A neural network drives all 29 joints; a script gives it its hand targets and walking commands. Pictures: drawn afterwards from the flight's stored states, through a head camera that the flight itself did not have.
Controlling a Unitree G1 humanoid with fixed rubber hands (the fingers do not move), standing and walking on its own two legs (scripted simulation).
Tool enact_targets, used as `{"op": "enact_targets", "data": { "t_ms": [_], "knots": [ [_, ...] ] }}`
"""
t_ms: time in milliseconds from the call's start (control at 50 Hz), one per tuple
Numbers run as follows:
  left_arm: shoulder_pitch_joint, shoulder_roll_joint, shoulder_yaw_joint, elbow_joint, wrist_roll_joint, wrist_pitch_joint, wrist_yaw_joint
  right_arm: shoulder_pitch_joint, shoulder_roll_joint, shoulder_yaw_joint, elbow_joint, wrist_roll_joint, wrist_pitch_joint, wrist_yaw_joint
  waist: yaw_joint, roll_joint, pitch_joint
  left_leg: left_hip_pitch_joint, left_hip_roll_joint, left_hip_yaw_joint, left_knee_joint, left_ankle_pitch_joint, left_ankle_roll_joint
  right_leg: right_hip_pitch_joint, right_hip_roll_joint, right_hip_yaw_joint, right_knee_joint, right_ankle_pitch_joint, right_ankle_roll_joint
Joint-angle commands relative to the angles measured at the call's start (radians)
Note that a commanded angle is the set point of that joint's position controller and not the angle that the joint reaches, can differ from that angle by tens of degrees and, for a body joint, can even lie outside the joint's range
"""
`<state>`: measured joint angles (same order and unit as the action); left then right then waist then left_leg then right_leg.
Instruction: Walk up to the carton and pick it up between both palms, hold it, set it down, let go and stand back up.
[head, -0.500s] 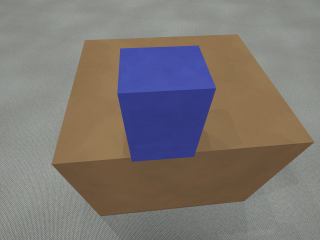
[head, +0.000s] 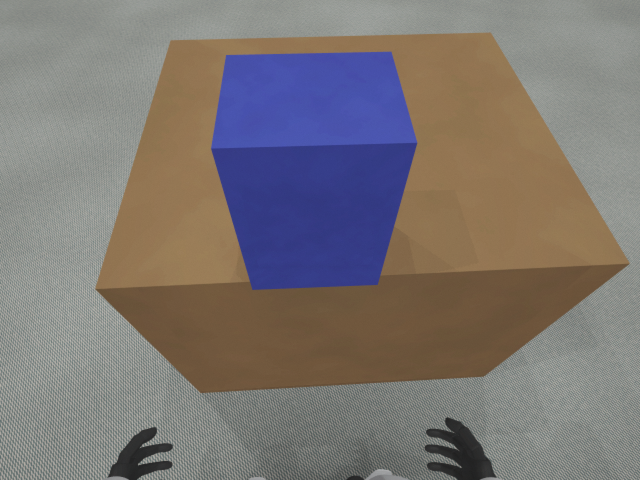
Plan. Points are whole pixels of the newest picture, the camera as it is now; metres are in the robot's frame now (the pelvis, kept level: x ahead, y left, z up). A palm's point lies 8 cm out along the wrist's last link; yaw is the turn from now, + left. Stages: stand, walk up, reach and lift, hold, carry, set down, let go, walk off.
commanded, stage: reach and lift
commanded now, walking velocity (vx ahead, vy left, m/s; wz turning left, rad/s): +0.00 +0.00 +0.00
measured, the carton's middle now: (312, 186) +0.49 +0.04 +0.06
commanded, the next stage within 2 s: none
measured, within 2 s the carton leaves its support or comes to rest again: neither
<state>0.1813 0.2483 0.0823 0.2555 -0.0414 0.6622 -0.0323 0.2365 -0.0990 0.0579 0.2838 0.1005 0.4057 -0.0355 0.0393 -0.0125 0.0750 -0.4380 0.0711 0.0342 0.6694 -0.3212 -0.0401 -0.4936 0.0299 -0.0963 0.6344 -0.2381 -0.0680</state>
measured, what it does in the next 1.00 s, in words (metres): stands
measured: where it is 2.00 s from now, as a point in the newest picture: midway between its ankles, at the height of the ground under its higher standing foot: outside the picture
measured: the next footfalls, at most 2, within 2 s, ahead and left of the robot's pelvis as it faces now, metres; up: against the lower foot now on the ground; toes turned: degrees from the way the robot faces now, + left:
none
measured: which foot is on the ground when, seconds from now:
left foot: down 0.00-1.00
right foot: down 0.00-1.00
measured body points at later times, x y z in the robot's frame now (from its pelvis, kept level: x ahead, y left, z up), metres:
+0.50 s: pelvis +0.02 +0.01 +0.02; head +0.05 +0.01 +0.47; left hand +0.17 +0.25 -0.06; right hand +0.18 -0.18 -0.06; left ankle +0.01 +0.15 -0.72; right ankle +0.05 -0.07 -0.72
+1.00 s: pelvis +0.04 +0.02 +0.03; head +0.05 +0.04 +0.48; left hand +0.21 +0.23 -0.03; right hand +0.21 -0.19 -0.03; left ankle +0.01 +0.15 -0.72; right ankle +0.05 -0.07 -0.72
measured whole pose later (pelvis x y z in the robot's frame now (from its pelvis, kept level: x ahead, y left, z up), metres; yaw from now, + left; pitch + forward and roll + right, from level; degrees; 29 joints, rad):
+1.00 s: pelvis +0.04 +0.02 +0.03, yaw +0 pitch -2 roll +0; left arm 0.32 0.15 -0.06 0.27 -0.07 0.06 0.10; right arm 0.30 -0.17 -0.01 0.44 0.13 -0.12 0.07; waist 0.03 -0.02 0.03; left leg -0.07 0.04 0.06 0.35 -0.25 -0.01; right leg -0.14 0.02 -0.07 0.33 -0.17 -0.04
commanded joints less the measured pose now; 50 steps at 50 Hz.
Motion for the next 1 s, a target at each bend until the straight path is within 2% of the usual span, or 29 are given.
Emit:
{"op": "enact_targets", "data": {
  "t_ms": [0, 20, 40, 60, 100, 120, 140, 160, 180, 200, 240, 260, 300, 340, 400, 460, 500, 560, 620, 640, 660, 680, 720, 760, 840, 880, 900, 940, 980],
  "knots": [
    [-0.04, 0.123, 0.01, -0.118, -0.065, -0.083, -0.008, -0.011, -0.064, -0.014, -0.147, 0.009, -0.042, -0.028, -0.033, 0.024, -0.341, -0.103, 0.011, 0.062, -0.135, 0.103, 0.041, 0.421, -0.089, 0.13, -0.098, 0.154, 0.081],
    [-0.007, 0.121, 0.016, -0.121, -0.068, -0.08, -0.011, 0.013, -0.076, -0.011, -0.158, 0.02, -0.044, -0.032, -0.017, 0.035, -0.3, -0.077, 0.005, 0.061, -0.153, 0.112, 0.035, 0.423, -0.083, 0.125, -0.113, 0.14, 0.08],
    [0.016, 0.13, 0.022, -0.099, -0.055, -0.075, -0.015, 0.022, -0.077, -0.022, -0.142, 0.027, -0.045, -0.041, -0.024, 0.007, -0.277, -0.047, -0.006, 0.061, -0.172, 0.125, 0.037, 0.423, -0.075, 0.12, -0.139, 0.133, 0.085],
    [0.056, 0.121, 0.02, -0.111, -0.062, -0.072, -0.014, 0.04, -0.068, 0.004, -0.158, 0.048, -0.044, -0.043, -0.001, 0.016, -0.241, -0.026, -0.003, 0.052, -0.199, 0.152, 0.038, 0.429, -0.075, 0.121, -0.162, 0.143, 0.079],
    [0.082, 0.097, 0.026, -0.102, -0.041, -0.059, -0.014, 0.053, -0.076, 0.017, -0.137, 0.06, -0.041, -0.043, 0.01, 0.035, -0.166, 0.009, -0.018, 0.058, -0.244, 0.149, 0.028, 0.469, -0.062, 0.115, -0.212, 0.106, 0.086],
    [0.078, 0.095, 0.026, -0.117, -0.038, -0.066, -0.012, 0.034, -0.085, 0.014, -0.161, 0.058, -0.046, -0.041, -0.001, 0.021, -0.128, 0.026, -0.021, 0.054, -0.265, 0.15, 0.034, 0.455, -0.052, 0.101, -0.229, 0.085, 0.083],
    [0.098, 0.114, 0.053, -0.115, -0.029, -0.071, -0.008, 0.053, -0.089, 0.014, -0.194, 0.05, -0.054, -0.038, 0.017, -0.017, -0.105, 0.039, -0.025, 0.063, -0.279, 0.122, 0.039, 0.456, -0.058, 0.113, -0.264, 0.03, 0.089],
    [0.086, 0.108, 0.04, -0.093, -0.027, -0.078, -0.011, 0.054, -0.076, 0.007, -0.18, 0.034, -0.055, -0.037, 0.003, -0.038, -0.065, 0.054, -0.025, 0.06, -0.281, 0.118, 0.04, 0.426, -0.072, 0.128, -0.294, 0.001, 0.09],
    [0.044, 0.103, 0.048, -0.102, -0.013, -0.09, -0.011, 0.029, -0.064, -0.007, -0.183, 0.017, -0.063, -0.039, -0.003, -0.015, -0.052, 0.07, -0.031, 0.058, -0.291, 0.108, 0.042, 0.39, -0.068, 0.116, -0.3, -0.024, 0.086],
    [0.031, 0.086, 0.034, -0.103, -0.011, -0.098, -0.006, 0.026, -0.065, -0.012, -0.173, 0.018, -0.064, -0.028, 0.013, 0.02, -0.026, 0.063, -0.026, 0.054, -0.305, 0.076, 0.045, 0.381, -0.068, 0.113, -0.31, -0.066, 0.078],
    [0.003, 0.092, 0.028, -0.15, -0.026, -0.147, 0.0, 0.033, -0.057, -0.022, -0.221, 0.001, -0.094, -0.013, -0.01, 0.007, -0.089, 0.08, -0.019, 0.049, -0.293, 0.097, 0.052, 0.371, -0.067, 0.121, -0.291, -0.04, 0.079],
    [0.008, 0.086, 0.036, -0.161, -0.023, -0.174, 0.004, 0.056, -0.058, -0.025, -0.236, 0.003, -0.106, -0.007, -0.001, 0.004, -0.113, 0.069, -0.021, 0.053, -0.301, 0.051, 0.049, 0.403, -0.073, 0.131, -0.301, -0.069, 0.076],
    [0.009, 0.09, 0.039, -0.166, -0.018, -0.223, 0.014, 0.091, -0.032, -0.025, -0.223, -0.009, -0.135, 0.0, -0.01, 0.041, -0.108, 0.048, -0.017, 0.039, -0.305, 0.053, 0.058, 0.413, -0.08, 0.146, -0.288, -0.041, 0.075],
    [0.02, 0.091, 0.02, -0.158, -0.026, -0.277, 0.021, 0.094, -0.032, -0.032, -0.185, -0.006, -0.175, 0.007, -0.008, 0.034, -0.14, 0.075, -0.014, 0.041, -0.3, 0.107, 0.057, 0.427, -0.08, 0.132, -0.276, 0.028, 0.08],
    [0.038, 0.065, -0.004, -0.162, -0.03, -0.341, 0.036, 0.104, -0.044, -0.043, -0.145, -0.015, -0.239, 0.01, -0.023, 0.069, -0.156, 0.098, -0.019, 0.021, -0.304, 0.152, 0.051, 0.433, -0.057, 0.105, -0.256, 0.091, 0.07],
    [0.076, 0.062, -0.02, -0.123, -0.044, -0.378, 0.041, 0.104, -0.071, -0.06, -0.142, -0.032, -0.299, 0.012, -0.026, 0.02, -0.161, 0.134, -0.032, 0.024, -0.311, 0.197, 0.045, 0.454, -0.054, 0.105, -0.28, 0.118, 0.06],
    [0.087, 0.034, -0.042, -0.118, -0.051, -0.403, 0.053, 0.087, -0.081, -0.06, -0.098, -0.011, -0.333, 0.025, -0.013, 0.062, -0.13, 0.153, -0.038, 0.017, -0.315, 0.267, 0.032, 0.438, -0.042, 0.097, -0.277, 0.153, 0.049],
    [0.083, 0.018, -0.051, -0.124, -0.039, -0.423, 0.066, 0.065, -0.111, -0.084, -0.067, -0.018, -0.369, 0.035, -0.021, 0.057, -0.088, 0.193, -0.044, 0.015, -0.338, 0.252, 0.018, 0.436, -0.027, 0.079, -0.298, 0.129, 0.045],
    [0.108, 0.021, -0.059, -0.105, -0.045, -0.462, 0.072, 0.066, -0.107, -0.07, -0.06, -0.008, -0.413, 0.046, -0.01, -0.016, -0.135, 0.23, -0.052, 0.013, -0.339, 0.29, 0.031, 0.454, -0.026, 0.085, -0.31, 0.172, 0.048],
    [0.113, 0.008, -0.065, -0.121, -0.034, -0.482, 0.077, 0.086, -0.111, -0.098, -0.018, -0.011, -0.428, 0.05, -0.024, 0.02, -0.136, 0.248, -0.051, 0.013, -0.339, 0.299, 0.021, 0.437, -0.025, 0.092, -0.31, 0.173, 0.041],
    [0.089, 0.004, -0.077, -0.149, -0.053, -0.508, 0.081, 0.064, -0.129, -0.097, -0.061, -0.018, -0.457, 0.053, -0.029, -0.004, -0.154, 0.25, -0.05, 0.015, -0.338, 0.324, 0.017, 0.453, -0.02, 0.086, -0.31, 0.205, 0.043],
    [0.103, 0.008, -0.074, -0.118, -0.045, -0.529, 0.086, 0.057, -0.119, -0.085, -0.044, -0.002, -0.47, 0.06, -0.003, -0.001, -0.141, 0.224, -0.049, 0.008, -0.336, 0.324, 0.024, 0.465, -0.021, 0.093, -0.307, 0.205, 0.045],
    [0.115, -0.009, -0.084, -0.065, -0.039, -0.549, 0.091, 0.051, -0.127, -0.095, 0.005, -0.012, -0.489, 0.068, -0.013, -0.006, -0.114, 0.232, -0.054, 0.002, -0.36, 0.303, 0.023, 0.454, -0.023, 0.093, -0.32, 0.183, 0.036],
    [0.118, -0.019, -0.095, -0.083, -0.034, -0.574, 0.098, 0.073, -0.125, -0.076, 0.04, 0.018, -0.509, 0.076, -0.006, 0.008, -0.136, 0.295, -0.059, 0.003, -0.346, 0.369, 0.015, 0.431, -0.025, 0.108, -0.333, 0.23, 0.034],
    [0.073, -0.013, -0.098, -0.157, -0.014, -0.611, 0.123, 0.036, -0.154, -0.106, 0.027, 0.028, -0.54, 0.093, -0.01, 0.056, -0.128, 0.285, -0.063, 0.006, -0.358, 0.361, 0.006, 0.45, -0.019, 0.117, -0.337, 0.206, 0.017],
    [0.083, -0.036, -0.115, -0.126, -0.032, -0.629, 0.13, 0.02, -0.149, -0.088, 0.012, 0.043, -0.551, 0.099, -0.013, 0.016, -0.096, 0.264, -0.069, 0.01, -0.365, 0.326, 0.016, 0.448, -0.024, 0.119, -0.343, 0.21, 0.025],
    [0.1, -0.028, -0.102, -0.119, -0.013, -0.634, 0.136, 0.043, -0.156, -0.102, 0.049, 0.028, -0.554, 0.097, -0.011, 0.028, -0.103, 0.259, -0.066, 0.005, -0.367, 0.33, 0.008, 0.477, -0.021, 0.122, -0.341, 0.222, 0.023],
    [0.084, -0.04, -0.115, -0.147, -0.024, -0.654, 0.146, 0.017, -0.174, -0.117, 0.011, 0.026, -0.578, 0.104, -0.005, -0.001, -0.112, 0.268, -0.062, 0.009, -0.364, 0.327, 0.009, 0.478, -0.016, 0.119, -0.338, 0.217, 0.018],
    [0.057, -0.042, -0.123, -0.119, -0.027, -0.663, 0.153, -0.006, -0.157, -0.109, 0.039, 0.048, -0.573, 0.106, 0.0, 0.024, -0.103, 0.244, -0.069, 0.018, -0.374, 0.281, 0.013, 0.478, -0.021, 0.129, -0.338, 0.184, 0.019]
  ]
}}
